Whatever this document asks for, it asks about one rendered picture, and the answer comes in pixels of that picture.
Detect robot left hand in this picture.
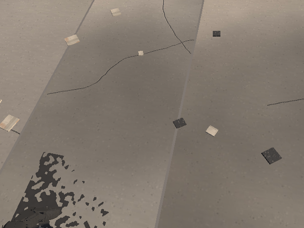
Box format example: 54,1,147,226
2,206,60,228

